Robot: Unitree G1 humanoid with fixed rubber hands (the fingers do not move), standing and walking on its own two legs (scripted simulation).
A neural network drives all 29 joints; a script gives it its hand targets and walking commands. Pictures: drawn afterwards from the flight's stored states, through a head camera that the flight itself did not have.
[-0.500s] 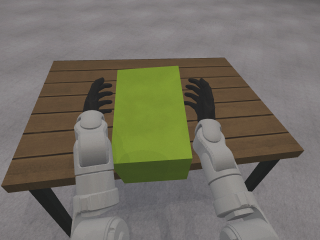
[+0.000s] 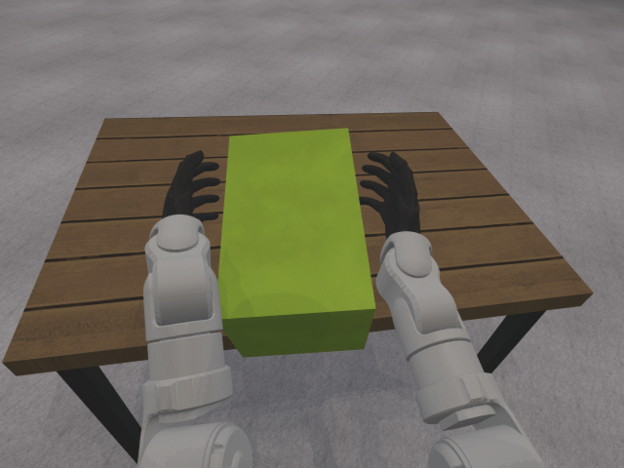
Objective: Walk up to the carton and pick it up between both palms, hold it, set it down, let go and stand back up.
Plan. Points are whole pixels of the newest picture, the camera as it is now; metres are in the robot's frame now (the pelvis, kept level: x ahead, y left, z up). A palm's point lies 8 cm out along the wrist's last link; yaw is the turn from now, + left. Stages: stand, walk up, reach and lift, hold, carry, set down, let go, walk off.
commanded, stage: hold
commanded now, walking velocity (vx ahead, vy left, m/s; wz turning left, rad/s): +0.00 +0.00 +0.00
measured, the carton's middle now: (296, 241) +0.39 +0.01 +0.10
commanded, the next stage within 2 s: none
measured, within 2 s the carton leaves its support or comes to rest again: neither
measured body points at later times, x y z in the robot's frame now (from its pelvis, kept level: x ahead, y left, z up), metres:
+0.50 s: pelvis +0.00 +0.00 +0.00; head -0.02 +0.03 +0.45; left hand +0.38 +0.14 +0.18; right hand +0.37 -0.12 +0.18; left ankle +0.04 +0.13 -0.75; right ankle +0.02 -0.12 -0.75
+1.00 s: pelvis -0.01 +0.00 +0.00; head -0.03 +0.03 +0.45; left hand +0.37 +0.14 +0.18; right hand +0.37 -0.12 +0.18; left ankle +0.04 +0.13 -0.75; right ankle +0.02 -0.12 -0.75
